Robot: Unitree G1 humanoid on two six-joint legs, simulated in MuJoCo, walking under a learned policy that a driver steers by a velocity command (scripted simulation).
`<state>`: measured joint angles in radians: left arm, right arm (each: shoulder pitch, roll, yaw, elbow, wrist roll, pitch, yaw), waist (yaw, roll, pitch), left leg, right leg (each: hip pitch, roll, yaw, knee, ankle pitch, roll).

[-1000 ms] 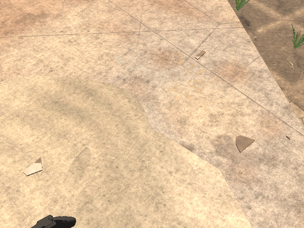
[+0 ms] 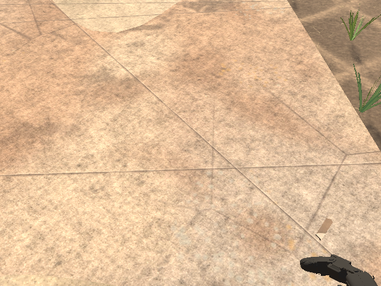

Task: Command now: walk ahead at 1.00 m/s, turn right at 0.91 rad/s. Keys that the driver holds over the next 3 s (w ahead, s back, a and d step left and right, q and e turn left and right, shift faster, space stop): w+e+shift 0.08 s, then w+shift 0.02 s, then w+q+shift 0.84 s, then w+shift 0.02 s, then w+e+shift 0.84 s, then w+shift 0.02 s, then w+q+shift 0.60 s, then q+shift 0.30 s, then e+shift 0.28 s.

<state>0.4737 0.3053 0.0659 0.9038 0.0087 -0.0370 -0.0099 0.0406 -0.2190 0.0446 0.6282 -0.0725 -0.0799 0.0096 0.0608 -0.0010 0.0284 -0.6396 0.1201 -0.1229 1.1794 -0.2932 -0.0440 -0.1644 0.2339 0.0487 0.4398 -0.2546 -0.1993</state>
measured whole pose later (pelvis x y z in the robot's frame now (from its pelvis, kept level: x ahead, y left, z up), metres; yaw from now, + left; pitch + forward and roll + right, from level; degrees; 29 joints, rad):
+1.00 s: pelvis +0.94 +0.10 -0.02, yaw +25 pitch +2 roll -2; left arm 0.51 0.32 0.05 0.92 0.02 -0.11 0.01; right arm -0.06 -0.35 -0.04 0.59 -0.04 -0.01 0.09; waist 0.09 0.02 0.03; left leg -0.76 0.02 0.12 0.78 -0.04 0.15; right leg 0.24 -0.02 -0.27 0.22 -0.45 0.06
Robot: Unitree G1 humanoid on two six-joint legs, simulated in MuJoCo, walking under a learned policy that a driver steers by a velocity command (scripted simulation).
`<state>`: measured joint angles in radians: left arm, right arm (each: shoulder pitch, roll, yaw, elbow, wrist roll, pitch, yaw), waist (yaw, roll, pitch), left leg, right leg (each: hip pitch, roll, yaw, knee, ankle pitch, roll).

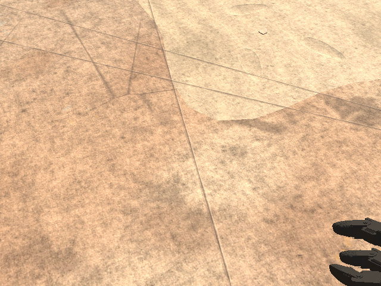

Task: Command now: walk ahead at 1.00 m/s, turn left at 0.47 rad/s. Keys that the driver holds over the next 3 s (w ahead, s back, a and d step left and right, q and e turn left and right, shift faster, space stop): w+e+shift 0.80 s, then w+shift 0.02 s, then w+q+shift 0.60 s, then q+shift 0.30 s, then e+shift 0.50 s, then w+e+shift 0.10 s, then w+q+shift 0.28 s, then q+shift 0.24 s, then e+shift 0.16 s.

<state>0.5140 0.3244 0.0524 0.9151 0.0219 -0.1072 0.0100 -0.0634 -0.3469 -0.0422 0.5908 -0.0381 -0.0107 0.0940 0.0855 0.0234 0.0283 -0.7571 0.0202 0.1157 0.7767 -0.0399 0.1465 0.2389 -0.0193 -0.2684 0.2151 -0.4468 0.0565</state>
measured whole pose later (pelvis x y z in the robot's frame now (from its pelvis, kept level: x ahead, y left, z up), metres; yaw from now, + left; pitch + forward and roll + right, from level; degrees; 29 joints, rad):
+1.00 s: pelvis +0.95 -0.17 +0.00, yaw -32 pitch +2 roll +2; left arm 0.39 0.36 0.08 0.87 0.02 -0.07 0.00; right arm 0.11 -0.29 0.00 0.66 -0.04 -0.08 -0.01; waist 0.05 -0.03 0.04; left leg -0.50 -0.05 0.03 0.61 -0.13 0.04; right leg -0.05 0.16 0.17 1.03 -0.39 -0.12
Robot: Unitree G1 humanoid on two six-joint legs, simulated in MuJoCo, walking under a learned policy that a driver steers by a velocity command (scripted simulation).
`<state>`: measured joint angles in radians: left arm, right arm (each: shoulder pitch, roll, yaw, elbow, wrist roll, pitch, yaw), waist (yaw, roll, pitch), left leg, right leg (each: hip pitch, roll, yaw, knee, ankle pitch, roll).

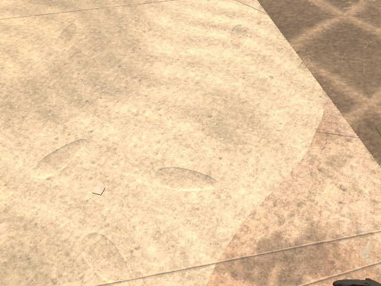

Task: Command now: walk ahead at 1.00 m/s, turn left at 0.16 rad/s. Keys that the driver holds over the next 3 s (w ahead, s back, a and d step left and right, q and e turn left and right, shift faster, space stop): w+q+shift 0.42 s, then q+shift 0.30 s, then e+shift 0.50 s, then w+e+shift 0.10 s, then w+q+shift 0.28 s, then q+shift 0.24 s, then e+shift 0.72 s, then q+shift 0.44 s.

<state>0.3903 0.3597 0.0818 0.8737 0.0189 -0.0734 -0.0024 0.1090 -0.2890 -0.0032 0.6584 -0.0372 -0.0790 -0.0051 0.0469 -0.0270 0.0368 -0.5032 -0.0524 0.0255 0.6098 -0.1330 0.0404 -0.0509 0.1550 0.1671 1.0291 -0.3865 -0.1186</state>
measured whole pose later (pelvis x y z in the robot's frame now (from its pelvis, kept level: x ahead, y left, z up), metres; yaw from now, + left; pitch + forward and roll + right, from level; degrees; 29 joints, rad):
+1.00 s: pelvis +0.71 +0.13 +0.02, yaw +33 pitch +0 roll +0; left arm 0.23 0.21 0.00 0.75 0.00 0.04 0.01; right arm 0.19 -0.19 0.00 0.75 -0.03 -0.02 -0.01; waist 0.01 -0.02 0.10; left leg -0.30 -0.10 0.09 0.43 -0.13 0.13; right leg -0.53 -0.05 0.03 0.97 -0.34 0.00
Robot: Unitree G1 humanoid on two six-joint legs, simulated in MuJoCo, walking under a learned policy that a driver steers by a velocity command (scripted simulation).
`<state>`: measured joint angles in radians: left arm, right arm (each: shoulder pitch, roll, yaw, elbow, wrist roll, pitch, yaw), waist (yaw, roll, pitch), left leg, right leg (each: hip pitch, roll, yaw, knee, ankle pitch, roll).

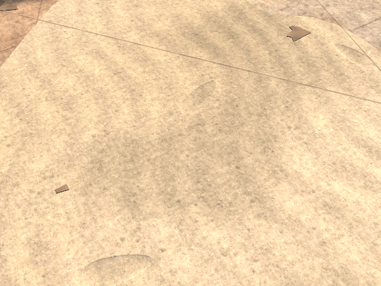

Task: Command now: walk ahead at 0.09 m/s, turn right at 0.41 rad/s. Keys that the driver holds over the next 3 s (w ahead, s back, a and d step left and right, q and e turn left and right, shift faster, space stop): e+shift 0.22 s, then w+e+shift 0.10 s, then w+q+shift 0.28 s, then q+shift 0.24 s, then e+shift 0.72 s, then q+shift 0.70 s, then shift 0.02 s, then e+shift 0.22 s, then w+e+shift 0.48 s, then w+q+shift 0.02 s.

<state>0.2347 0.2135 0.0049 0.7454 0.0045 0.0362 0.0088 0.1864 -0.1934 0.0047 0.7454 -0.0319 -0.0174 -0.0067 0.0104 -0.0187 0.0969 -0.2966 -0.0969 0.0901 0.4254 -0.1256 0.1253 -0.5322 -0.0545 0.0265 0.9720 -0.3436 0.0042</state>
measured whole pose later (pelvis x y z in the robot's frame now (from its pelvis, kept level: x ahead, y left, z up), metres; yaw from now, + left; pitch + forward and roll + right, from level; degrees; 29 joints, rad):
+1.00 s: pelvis +0.38 -0.07 +0.00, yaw +0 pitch +0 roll +1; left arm 0.20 0.25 0.01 0.74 0.02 -0.02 0.01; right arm 0.21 -0.26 -0.03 0.76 -0.01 -0.04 0.01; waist 0.02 -0.03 0.11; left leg -0.29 -0.16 0.04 0.40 -0.11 0.15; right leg -0.58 -0.05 0.06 1.18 -0.34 0.01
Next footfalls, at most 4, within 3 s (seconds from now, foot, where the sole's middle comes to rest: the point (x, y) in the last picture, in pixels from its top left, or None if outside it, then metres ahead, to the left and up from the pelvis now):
0.20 right None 0.04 -0.13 -0.77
0.78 left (211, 275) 0.47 -0.04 -0.77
1.44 right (259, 270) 0.49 -0.21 -0.77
1.88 left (213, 233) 0.62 -0.05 -0.77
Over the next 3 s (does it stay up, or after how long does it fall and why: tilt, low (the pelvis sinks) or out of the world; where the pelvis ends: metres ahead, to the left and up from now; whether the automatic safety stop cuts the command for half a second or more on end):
stays up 0.71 -0.23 -0.02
